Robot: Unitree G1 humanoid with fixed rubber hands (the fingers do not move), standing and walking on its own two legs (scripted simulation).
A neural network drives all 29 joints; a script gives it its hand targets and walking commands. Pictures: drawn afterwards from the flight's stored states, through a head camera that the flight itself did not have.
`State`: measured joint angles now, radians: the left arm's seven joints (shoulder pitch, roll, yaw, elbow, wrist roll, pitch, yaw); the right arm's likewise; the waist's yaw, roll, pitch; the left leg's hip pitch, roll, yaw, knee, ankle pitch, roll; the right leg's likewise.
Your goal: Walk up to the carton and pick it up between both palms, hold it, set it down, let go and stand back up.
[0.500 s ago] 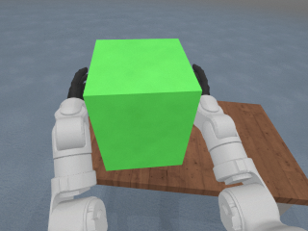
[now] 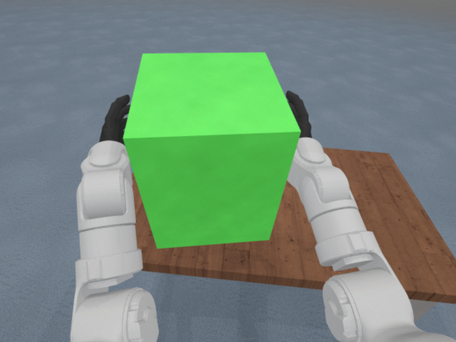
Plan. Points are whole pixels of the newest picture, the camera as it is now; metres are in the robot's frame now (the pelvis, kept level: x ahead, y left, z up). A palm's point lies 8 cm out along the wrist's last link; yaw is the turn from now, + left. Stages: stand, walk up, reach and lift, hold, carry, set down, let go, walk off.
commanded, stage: set down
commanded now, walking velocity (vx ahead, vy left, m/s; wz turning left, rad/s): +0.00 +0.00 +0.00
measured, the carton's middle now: (209, 152) +0.38 +0.01 +0.20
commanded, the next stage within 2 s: none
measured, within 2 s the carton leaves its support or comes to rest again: neither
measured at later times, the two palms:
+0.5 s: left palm (118, 158) +0.38 +0.16 +0.19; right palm (286, 160) +0.38 -0.13 +0.18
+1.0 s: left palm (134, 171) +0.39 +0.14 +0.16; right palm (293, 168) +0.38 -0.15 +0.15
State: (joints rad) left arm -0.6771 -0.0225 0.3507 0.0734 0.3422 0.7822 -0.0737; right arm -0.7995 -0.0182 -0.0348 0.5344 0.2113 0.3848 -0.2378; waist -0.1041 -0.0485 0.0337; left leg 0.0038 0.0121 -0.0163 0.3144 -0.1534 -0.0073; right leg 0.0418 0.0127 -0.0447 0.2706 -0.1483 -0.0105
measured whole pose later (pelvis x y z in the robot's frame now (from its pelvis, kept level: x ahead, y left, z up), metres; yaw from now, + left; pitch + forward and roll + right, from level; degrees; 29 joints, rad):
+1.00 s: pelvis +0.01 +0.00 +0.00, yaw +1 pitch -8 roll +0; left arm -0.56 -0.09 0.30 0.18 0.36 0.46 -0.03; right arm -0.63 0.01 -0.09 0.62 0.05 -0.02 -0.16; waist -0.08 -0.06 0.11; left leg 0.00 0.01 -0.03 0.31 -0.16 -0.01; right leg 0.04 0.01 -0.06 0.26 -0.16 -0.01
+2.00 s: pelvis +0.02 -0.01 +0.00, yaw -1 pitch -2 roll +0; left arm -0.60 -0.13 0.38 0.55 0.36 0.24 0.04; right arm -0.67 0.05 -0.36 0.87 -0.18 -0.13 -0.05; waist -0.05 -0.04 0.04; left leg -0.11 0.03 -0.01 0.28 -0.15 -0.02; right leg -0.08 0.02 -0.04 0.26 -0.15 -0.02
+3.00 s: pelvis +0.02 -0.01 +0.00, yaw -2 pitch +1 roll +0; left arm -0.58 -0.15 0.44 0.66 0.37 0.06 0.05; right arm -0.65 0.08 -0.48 0.88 -0.32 -0.21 0.01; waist -0.02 -0.03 0.03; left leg -0.15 0.03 0.02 0.27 -0.14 -0.02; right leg -0.15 0.02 -0.01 0.27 -0.14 -0.02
